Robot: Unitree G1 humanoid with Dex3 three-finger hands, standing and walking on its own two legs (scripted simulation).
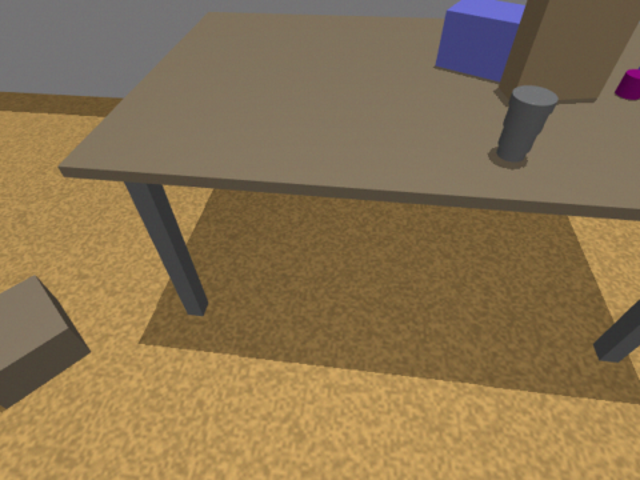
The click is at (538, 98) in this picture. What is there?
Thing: tapered cup
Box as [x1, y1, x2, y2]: [497, 85, 557, 161]
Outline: 553,92 542,87 529,85 516,87 512,91 508,103 509,107 503,122 504,127 498,141 497,154 501,158 508,161 519,161 523,159 525,154 529,151 536,135 540,132 547,116 552,111 557,101 557,96
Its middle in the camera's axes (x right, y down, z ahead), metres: +0.45 -0.24 +0.84
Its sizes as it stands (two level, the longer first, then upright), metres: 0.087 0.087 0.144
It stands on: a support 0.73 m high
